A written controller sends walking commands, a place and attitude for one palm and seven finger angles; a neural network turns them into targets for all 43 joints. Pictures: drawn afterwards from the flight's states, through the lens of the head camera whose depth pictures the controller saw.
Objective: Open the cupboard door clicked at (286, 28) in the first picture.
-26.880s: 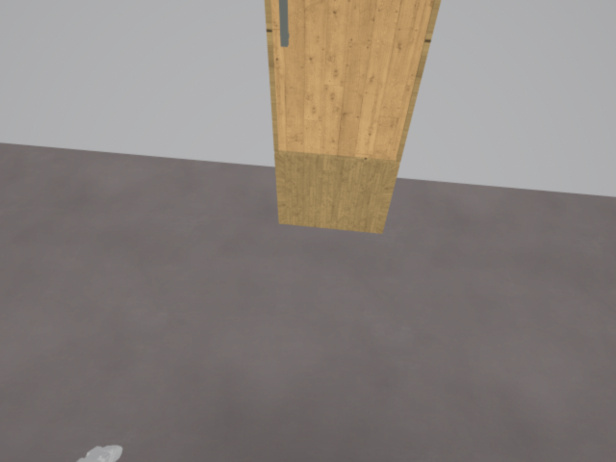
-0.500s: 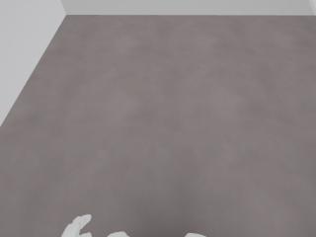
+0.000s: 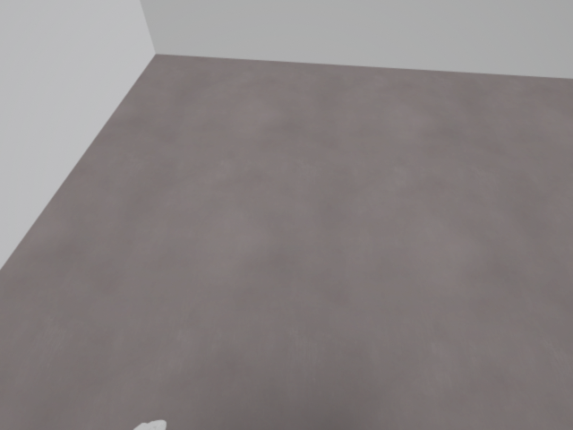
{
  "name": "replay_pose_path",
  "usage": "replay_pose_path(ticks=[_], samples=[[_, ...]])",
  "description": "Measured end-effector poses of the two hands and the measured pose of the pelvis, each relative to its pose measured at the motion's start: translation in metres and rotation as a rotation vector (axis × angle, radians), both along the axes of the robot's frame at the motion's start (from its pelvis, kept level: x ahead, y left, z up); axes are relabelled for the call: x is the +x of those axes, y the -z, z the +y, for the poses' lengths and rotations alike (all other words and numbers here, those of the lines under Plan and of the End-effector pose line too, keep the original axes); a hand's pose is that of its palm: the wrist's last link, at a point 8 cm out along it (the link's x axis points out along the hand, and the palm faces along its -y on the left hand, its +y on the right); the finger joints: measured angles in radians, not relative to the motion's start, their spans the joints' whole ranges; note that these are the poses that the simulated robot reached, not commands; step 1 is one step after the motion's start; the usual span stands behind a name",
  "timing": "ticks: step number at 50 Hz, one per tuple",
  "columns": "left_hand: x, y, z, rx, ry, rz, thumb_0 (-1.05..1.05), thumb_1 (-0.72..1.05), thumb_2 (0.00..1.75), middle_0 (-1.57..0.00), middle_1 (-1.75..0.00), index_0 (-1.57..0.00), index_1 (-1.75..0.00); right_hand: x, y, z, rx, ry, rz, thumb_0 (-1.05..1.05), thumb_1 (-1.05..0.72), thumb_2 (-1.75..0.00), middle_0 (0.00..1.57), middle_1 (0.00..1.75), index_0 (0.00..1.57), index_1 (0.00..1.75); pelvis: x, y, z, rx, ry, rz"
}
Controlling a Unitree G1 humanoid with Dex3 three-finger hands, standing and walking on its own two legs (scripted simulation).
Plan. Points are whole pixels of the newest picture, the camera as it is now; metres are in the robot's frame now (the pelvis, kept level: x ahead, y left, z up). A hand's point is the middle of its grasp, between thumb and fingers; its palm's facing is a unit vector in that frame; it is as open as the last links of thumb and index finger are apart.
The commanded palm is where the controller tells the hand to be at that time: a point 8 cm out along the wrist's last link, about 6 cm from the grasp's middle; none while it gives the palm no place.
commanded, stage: turn to face it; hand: left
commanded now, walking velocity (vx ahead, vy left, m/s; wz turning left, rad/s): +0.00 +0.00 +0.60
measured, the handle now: out of the picture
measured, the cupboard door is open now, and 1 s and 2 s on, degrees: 43 43 43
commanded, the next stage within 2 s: none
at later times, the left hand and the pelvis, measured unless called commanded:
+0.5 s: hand out of the picture +0.12 +0.22 -0.16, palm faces +0.31 -0.91 -0.28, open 7.4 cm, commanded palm none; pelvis +0.09 -0.01 +0.00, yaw +18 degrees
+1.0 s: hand out of the picture +0.05 +0.17 -0.18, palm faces +0.61 -0.76 -0.24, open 7.4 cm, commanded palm none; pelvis +0.13 -0.03 -0.01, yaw +37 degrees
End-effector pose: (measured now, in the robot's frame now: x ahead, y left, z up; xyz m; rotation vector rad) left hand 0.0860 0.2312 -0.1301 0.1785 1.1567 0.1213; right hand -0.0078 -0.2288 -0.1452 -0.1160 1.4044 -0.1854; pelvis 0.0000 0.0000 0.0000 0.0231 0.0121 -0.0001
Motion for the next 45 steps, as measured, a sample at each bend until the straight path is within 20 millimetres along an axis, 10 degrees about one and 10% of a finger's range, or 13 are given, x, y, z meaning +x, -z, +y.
replay_pose_path(ticks=[7, 17, 30, 45], samples=[[0.019, -0.011, -0.008, 0.011, -0.123, -0.029, -0.01, 0.92, 0.9, -0.21, -0.3, -0.2, -0.3, 0.074, -0.011, -0.022, -0.011, -0.091, 0.01, 0.01, -0.92, -0.9, 0.2, 0.29, 0.2, 0.3, 0.036, -0.01, -0.012, 0.013, -0.114, -0.007], [-0.014, 0.019, 0.034, 0.033, -0.247, 0.121, 0.0, 0.92, 0.9, -0.21, -0.3, -0.2, -0.3, 0.226, -0.019, -0.005, -0.07, -0.297, -0.248, 0.01, -0.91, -0.9, 0.2, 0.29, 0.2, 0.3, 0.071, 0.01, 0.003, -0.01, -0.215, -0.004], [0.016, -0.012, 0.015, 0.111, -0.375, -0.002, 0.0, 0.91, 0.9, -0.2, -0.29, -0.19, -0.3, 0.282, -0.003, -0.019, -0.016, -0.441, -0.166, 0.01, -0.91, -0.9, 0.2, 0.3, 0.2, 0.3, 0.108, 0.006, -0.036, -0.013, -0.381, 0.009], [-0.052, 0.008, -0.042, -0.027, -0.618, 0.131, 0.0, 0.9, 0.9, -0.21, -0.3, -0.2, -0.3, 0.37, -0.023, 0.043, 0.012, -0.689, -0.222, 0.01, -0.91, -0.9, 0.2, 0.29, 0.2, 0.3, 0.132, -0.001, -0.033, 0.003, -0.591, 0.004]])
